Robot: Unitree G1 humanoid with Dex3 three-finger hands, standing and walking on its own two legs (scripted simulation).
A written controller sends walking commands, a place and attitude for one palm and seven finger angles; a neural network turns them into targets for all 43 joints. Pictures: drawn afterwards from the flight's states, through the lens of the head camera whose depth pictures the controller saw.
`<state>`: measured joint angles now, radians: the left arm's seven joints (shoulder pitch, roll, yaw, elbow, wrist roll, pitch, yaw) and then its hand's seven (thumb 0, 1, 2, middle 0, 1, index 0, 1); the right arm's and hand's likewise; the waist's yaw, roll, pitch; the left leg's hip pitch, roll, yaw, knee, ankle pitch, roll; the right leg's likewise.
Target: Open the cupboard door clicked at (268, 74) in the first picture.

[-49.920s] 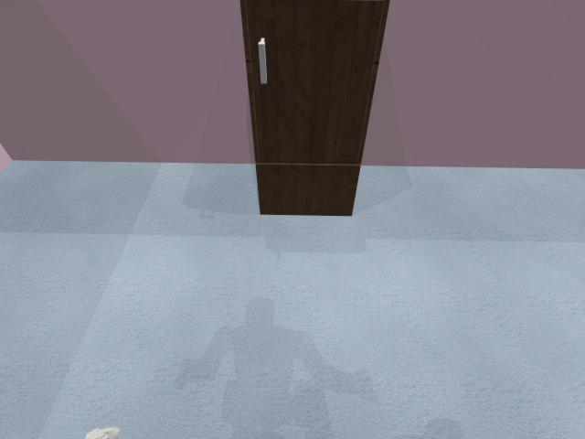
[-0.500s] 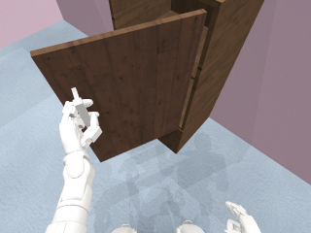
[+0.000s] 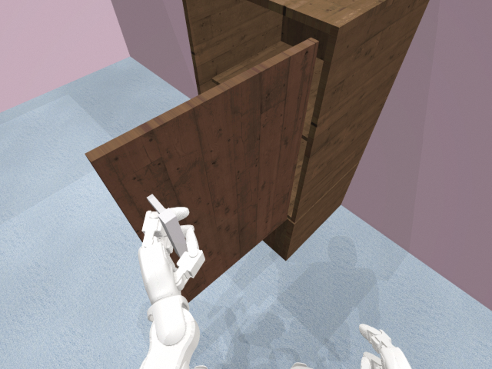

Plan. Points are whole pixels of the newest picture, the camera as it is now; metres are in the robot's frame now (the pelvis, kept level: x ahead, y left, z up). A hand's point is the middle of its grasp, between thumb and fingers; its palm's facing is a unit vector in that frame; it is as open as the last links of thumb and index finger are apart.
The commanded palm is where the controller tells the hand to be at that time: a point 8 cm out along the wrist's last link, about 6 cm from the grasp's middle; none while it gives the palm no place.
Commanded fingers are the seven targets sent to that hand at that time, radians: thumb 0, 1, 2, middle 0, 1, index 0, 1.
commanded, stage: open thumb and fingers to let go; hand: left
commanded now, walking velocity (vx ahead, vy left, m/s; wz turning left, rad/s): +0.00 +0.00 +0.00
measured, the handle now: (169, 228) +0.33 +0.14 +0.05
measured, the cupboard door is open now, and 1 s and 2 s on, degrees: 87 88 89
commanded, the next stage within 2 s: slide the hand sideways off the handle in 0.80 s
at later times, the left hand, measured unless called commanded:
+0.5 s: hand (194, 250) +0.29 +0.10 +0.04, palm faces +0.40 -0.92 +0.00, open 12.5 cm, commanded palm +0.25 +0.14 +0.04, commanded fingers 0.00 -0.50 0.30 -0.26 -0.95 -0.26 -0.95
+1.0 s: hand (192, 260) +0.28 +0.10 +0.04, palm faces +0.18 -0.98 -0.07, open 15.2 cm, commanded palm +0.25 +0.14 +0.04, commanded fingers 0.00 -0.50 0.30 -0.15 -0.30 -0.15 -0.30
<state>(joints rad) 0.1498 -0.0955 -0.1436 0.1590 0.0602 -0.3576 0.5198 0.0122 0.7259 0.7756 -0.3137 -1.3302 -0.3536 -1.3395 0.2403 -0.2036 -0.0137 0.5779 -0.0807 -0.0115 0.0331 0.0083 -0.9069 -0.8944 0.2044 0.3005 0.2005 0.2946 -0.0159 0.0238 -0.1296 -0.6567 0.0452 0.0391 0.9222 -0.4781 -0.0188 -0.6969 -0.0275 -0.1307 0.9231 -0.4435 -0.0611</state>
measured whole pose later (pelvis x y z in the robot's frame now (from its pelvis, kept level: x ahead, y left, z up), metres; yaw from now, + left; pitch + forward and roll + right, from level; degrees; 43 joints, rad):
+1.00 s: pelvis -0.03 +0.02 -0.01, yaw +0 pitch +11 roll +0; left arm -0.02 -0.01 -0.15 0.31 0.08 -0.39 0.36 -0.01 -0.50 0.30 -0.35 -0.56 -0.29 -0.57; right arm 0.20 -0.19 0.01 0.60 -0.07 -0.04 0.02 0.01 -0.91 -0.89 0.21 0.30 0.20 0.29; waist 0.00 0.03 -0.11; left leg -0.72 0.02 0.04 0.99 -0.46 0.01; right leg -0.75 -0.05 -0.12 0.97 -0.41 -0.04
